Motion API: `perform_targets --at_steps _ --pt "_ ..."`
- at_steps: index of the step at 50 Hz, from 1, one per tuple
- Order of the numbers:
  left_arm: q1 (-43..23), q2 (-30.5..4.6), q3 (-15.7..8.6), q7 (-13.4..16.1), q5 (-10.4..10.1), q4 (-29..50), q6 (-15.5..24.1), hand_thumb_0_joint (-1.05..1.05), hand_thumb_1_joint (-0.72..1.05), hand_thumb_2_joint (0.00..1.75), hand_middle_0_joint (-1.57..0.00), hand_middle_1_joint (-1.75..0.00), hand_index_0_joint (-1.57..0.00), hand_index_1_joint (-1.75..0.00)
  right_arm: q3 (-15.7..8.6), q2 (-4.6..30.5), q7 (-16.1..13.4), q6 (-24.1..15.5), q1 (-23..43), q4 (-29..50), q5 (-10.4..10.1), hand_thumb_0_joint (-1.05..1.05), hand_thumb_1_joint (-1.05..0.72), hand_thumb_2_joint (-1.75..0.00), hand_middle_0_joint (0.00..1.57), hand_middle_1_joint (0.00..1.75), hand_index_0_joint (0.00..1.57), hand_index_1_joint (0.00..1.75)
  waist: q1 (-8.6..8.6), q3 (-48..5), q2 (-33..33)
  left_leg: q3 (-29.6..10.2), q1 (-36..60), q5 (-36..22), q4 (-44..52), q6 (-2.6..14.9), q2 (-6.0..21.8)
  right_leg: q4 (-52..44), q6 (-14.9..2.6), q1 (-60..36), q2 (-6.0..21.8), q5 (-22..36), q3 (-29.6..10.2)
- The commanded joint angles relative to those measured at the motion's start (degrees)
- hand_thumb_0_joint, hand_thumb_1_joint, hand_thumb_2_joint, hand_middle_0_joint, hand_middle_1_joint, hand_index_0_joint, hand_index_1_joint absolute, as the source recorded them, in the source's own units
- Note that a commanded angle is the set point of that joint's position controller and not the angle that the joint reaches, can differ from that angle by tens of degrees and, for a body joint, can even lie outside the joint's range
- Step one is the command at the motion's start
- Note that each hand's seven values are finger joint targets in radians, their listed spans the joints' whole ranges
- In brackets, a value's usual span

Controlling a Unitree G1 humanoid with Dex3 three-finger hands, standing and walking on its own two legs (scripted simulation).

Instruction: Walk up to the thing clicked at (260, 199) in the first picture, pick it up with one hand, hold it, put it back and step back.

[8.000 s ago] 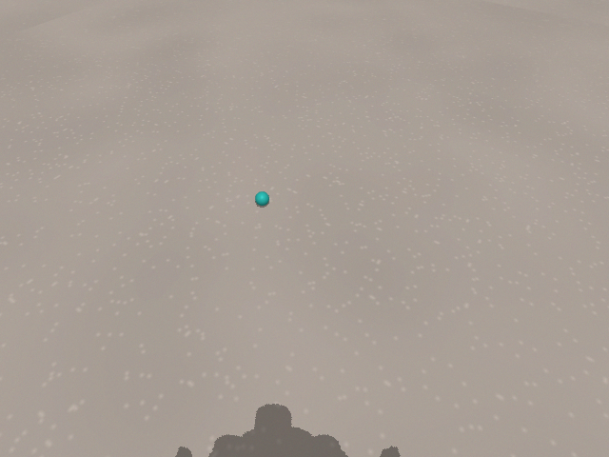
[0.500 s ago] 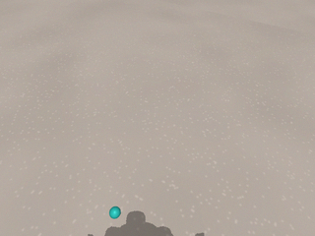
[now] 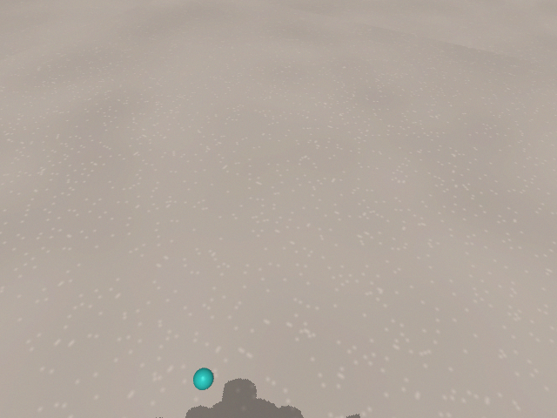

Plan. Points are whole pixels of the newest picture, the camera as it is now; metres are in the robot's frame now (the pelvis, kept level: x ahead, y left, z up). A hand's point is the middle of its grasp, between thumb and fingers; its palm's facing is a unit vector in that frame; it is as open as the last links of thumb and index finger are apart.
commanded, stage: stand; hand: left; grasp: from above
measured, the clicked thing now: (203, 378) +0.39 +0.23 -0.75
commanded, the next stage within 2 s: rise first in 0.20 s
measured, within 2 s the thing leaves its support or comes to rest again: neither
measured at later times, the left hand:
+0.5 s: hand out of the picture +0.13 +0.25 -0.17, palm faces +0.01 -0.95 -0.32, open 8.5 cm
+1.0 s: hand out of the picture +0.11 +0.26 -0.24, palm faces -0.16 -0.89 -0.44, open 14.0 cm
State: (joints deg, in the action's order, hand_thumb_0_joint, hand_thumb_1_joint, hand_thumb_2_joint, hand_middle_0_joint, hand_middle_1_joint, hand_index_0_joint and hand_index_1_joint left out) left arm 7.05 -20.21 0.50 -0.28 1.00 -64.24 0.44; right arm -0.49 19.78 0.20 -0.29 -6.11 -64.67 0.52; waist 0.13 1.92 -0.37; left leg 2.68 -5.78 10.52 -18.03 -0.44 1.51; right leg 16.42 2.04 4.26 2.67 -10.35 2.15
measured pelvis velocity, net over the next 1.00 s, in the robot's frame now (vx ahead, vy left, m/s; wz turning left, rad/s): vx -0.02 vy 0.00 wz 0.00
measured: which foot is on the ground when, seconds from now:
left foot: down 0.00-1.00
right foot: down 0.00-1.00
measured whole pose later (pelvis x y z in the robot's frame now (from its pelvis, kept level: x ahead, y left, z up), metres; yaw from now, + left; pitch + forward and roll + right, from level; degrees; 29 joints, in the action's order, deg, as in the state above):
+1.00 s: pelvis -0.02 +0.00 -0.09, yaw +0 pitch +17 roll -2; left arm 10.0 -19.0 -9.2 -1.4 14.5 -35.0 -8.0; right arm -2.8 13.7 -1.2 -6.9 -11.3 -33.9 -0.3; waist -1.2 -5.6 -0.2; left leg 0.1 -52.6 29.2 -64.3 -0.3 3.4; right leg 61.7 1.7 50.2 2.2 -28.9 2.3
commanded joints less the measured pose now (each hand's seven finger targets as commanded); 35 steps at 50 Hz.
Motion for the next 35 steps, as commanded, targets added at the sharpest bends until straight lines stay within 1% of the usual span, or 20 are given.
perform_targets --at_steps 1,7,9,14,15,16,17,18,19,20,21,22,23,24,26,28,31,32,34,35 --pt "-1.4 -12.2 -2.6 0.9 -0.2 3.1 1.3 0.0 0.9 0.9 -0.2 -0.3 -0.2 -0.3 -2.1 12.4 -0.4 -1.3 2.0 3.0 0.1 0.0 -0.9 -0.9 0.2 0.3 0.2 0.3 -0.17 -1.9 0.5 -5.7 -0.2 -7.6 3.5 1.34 6.5 -2.5 -2.56 0.8 5.9 6.5 -4.3" --pt "-1.3 -12.2 -2.6 0.9 -0.1 3.3 1.4 0.0 0.9 0.9 -0.2 -0.3 -0.2 -0.3 -2.3 12.9 -0.5 -1.5 2.6 3.1 0.1 0.0 -0.9 -0.9 0.2 0.3 0.2 0.3 0.05 -3.8 0.7 -5.8 1.5 -9.5 2.4 1.67 7.0 -1.8 -2.71 0.5 6.2 8.1 -4.4" --pt "-1.6 -12.1 -2.5 0.9 -0.3 3.2 1.3 0.0 0.9 0.9 -0.2 -0.3 -0.2 -0.3 -2.1 12.5 -0.5 -1.5 1.9 3.0 0.1 0.0 -0.9 -0.9 0.2 0.3 0.2 0.3 -0.35 -3.5 0.9 -5.6 0.8 -10.0 2.5 1.42 6.8 -1.8 -2.7 0.3 6.4 8.9 -4.5" --pt "-1.1 -12.0 -2.6 0.8 -0.3 2.9 1.2 0.0 0.9 0.9 -0.2 -0.3 -0.2 -0.3 -1.9 12.3 -0.5 -1.6 1.6 2.9 0.0 0.0 -0.9 -0.9 0.2 0.3 0.2 0.3 -0.03 -3.2 1.1 -5.8 0.5 -11.2 2.8 1.5 6.8 -1.4 -2.61 -0.4 6.3 9.7 -4.3" --pt "-1.0 -12.3 -2.7 0.9 -0.2 3.0 1.2 0.0 0.82 0.98 -0.2 -0.32 -0.17 -0.35 -2.0 12.5 -0.6 -1.6 1.7 3.1 0.1 0.0 -0.93 -0.92 0.2 0.31 0.2 0.31 -0.02 -3.8 1.0 -5.7 1.2 -11.7 2.5 1.63 6.9 -1.0 -2.67 -0.6 6.3 10.1 -4.3" --pt "-21.1 -4.2 -3.5 1.9 -3.3 23.1 6.6 0.0 0.74 1.0 -0.24 -0.4 -0.18 -0.43 0.6 3.5 -1.8 -4.2 0.4 19.5 -4.1 0.0 -0.97 -0.92 0.2 0.3 0.2 0.3 -6.74 1.4 1.3 0.4 -5.7 -2.6 -1.2 0.94 -1.0 3.0 -2.27 13.9 -2.5 5.2 -0.2" --pt "-27.6 -4.8 -3.6 2.2 -3.4 17.6 6.1 0.0 0.66 0.95 -0.24 -0.48 -0.19 -0.51 0.5 4.8 -2.5 -4.0 -2.9 15.5 -4.0 0.0 -0.92 -0.91 0.2 0.3 0.2 0.3 -5.74 -0.3 0.0 0.2 -5.7 -1.0 -2.4 1.0 -1.3 3.6 -2.22 12.1 -2.4 3.5 0.3" --pt "-18.0 -8.7 -5.9 2.3 -2.4 9.1 4.0 0.0 0.58 0.92 -0.22 -0.56 -0.19 -0.59 -0.7 6.4 -3.1 -3.4 -5.4 16.3 -4.4 0.0 -0.9 -0.9 0.2 0.3 0.2 0.3 -4.1 0.2 -1.8 0.3 -7.3 0.1 -3.1 1.02 -1.1 4.0 -2.5 11.8 -2.7 1.1 1.0" --pt "-15.9 -10.2 -7.3 1.5 -1.4 5.2 2.9 0.0 0.5 0.92 -0.19 -0.64 -0.17 -0.67 -1.4 6.6 -3.2 -3.0 -6.4 17.1 -4.0 0.0 -0.88 -0.9 0.2 0.3 0.2 0.3 -3.51 -2.3 -2.3 0.3 -9.1 0.0 -5.7 1.2 -1.6 5.7 -2.69 12.9 -2.6 0.7 0.9" --pt "-18.8 -13.5 -9.1 0.9 -0.2 5.2 2.5 0.0 0.42 0.92 -0.18 -0.72 -0.17 -0.73 -1.9 6.6 -3.3 -3.0 -6.8 18.4 -3.7 0.0 -0.89 -0.9 0.2 0.3 0.2 0.3 -2.84 -4.8 -2.5 -0.1 -10.1 -1.4 -7.8 1.25 -1.5 8.0 -2.8 13.7 -2.6 1.8 0.9" --pt "-18.0 -14.8 -10.7 0.2 1.2 3.8 2.8 0.0 0.34 0.92 -0.15 -0.8 -0.15 -0.81 -2.9 6.7 -3.4 -3.3 -7.5 19.4 -2.8 0.0 -0.91 -0.9 0.2 0.3 0.2 0.3 -1.92 -8.8 -2.2 -0.1 -10.8 -2.7 -10.4 1.12 -1.7 10.4 -2.74 13.8 -2.4 3.2 0.6" --pt "-13.3 -15.3 -11.9 -0.4 3.0 2.7 2.3 0.0 0.26 0.92 -0.13 -0.88 -0.15 -0.88 -3.7 6.4 -3.1 -3.5 -9.1 20.0 -2.1 0.0 -0.92 -0.9 0.2 0.3 0.2 0.3 -1.31 -11.6 -0.2 -0.2 -12.1 -4.3 -12.4 0.87 -2.0 12.6 -2.92 14.1 -2.2 4.9 0.4" --pt "-8.7 -13.9 -12.6 -1.2 4.5 1.9 1.7 0.0 0.18 0.92 -0.12 -0.94 -0.14 -0.91 -4.2 5.7 -2.6 -3.7 -9.5 21.5 -1.3 0.0 -0.92 -0.9 0.2 0.3 0.2 0.3 0.6 -13.5 1.8 -0.2 -14.2 -5.0 -14.1 0.51 -2.3 14.5 -3.29 13.8 -2.0 4.9 0.3" --pt "-5.3 -12.6 -12.6 -1.6 5.2 2.5 1.0 0.0 0.1 0.93 -0.11 -0.96 -0.13 -0.94 -4.4 5.4 -2.3 -3.8 -9.6 23.1 -1.3 0.0 -0.91 -0.9 0.2 0.3 0.2 0.3 1.38 -14.7 2.7 -0.1 -14.7 -5.8 -15.0 0.31 -2.5 15.6 -3.35 13.6 -2.2 5.1 0.2" --pt "-6.2 -11.2 -11.6 -1.5 6.5 7.7 -0.6 0.0 -0.06 0.96 -0.09 -1.01 -0.1 -0.99 -4.7 4.9 -2.2 -4.1 -8.7 26.1 -1.8 0.0 -0.91 -0.9 0.2 0.3 0.2 0.3 1.23 -15.9 4.1 -0.2 -14.6 -6.9 -15.0 0.02 -2.4 16.1 -3.53 14.2 -2.6 5.5 0.3" --pt "-4.1 -9.6 -11.2 -1.3 7.4 8.4 -3.3 0.0 -0.22 0.98 -0.07 -1.04 -0.07 -1.03 -4.7 4.7 -1.7 -4.0 -8.0 28.4 -2.1 0.0 -0.89 -0.9 0.2 0.3 0.2 0.3 0.35 -14.3 2.6 -0.7 -16.6 -7.1 -15.9 0.13 -2.1 16.7 -3.5 15.7 -2.9 5.2 0.9" --pt "-7.4 -11.8 -12.5 -0.2 8.9 14.9 -5.0 0.0 -0.46 1.0 -0.07 -1.06 -0.07 -1.06 -4.6 4.1 -1.4 -4.4 -6.5 31.4 -2.0 0.0 -0.89 -0.9 0.2 0.3 0.2 0.3 0.23 -14.3 2.3 -0.9 -20.2 -4.0 -19.5 0.22 -1.6 20.0 -3.34 20.7 -3.0 1.5 0.8" --pt "-7.0 -10.0 -11.6 -0.1 8.9 14.9 -5.2 0.0 -0.48 1.0 -0.06 -1.06 -0.06 -1.06 -4.6 4.1 -1.2 -4.8 -6.9 31.9 -1.8 0.0 -0.89 -0.9 0.2 0.3 0.2 0.3 -0.56 -13.8 2.5 -1.1 -21.7 -2.6 -21.1 0.1 -1.3 21.8 -3.34 23.0 -3.3 -0.2 1.1" --pt "-5.8 -9.4 -12.2 0.2 9.7 16.6 -5.3 0.0 -0.53 1.0 -0.06 -1.07 -0.06 -1.08 -5.0 3.9 -1.0 -5.5 -7.8 32.7 -1.7 0.0 -0.87 -0.89 0.2 0.3 0.2 0.3 -0.94 -14.4 1.1 -1.4 -24.6 -1.5 -24.4 0.29 -1.0 25.1 -3.28 26.5 -3.4 -1.4 1.2" --pt "-4.5 -10.4 -13.4 0.4 10.4 17.7 -5.2 0.0 -0.54 0.99 -0.06 -1.08 -0.06 -1.08 -5.2 3.8 -1.1 -5.8 -8.6 32.7 -1.5 0.0 -0.86 -0.89 0.2 0.3 0.2 0.3 -0.47 -16.2 2.0 -1.6 -25.3 -2.3 -26.2 0.3 -0.9 26.9 -3.28 27.4 -3.2 -0.7 1.1"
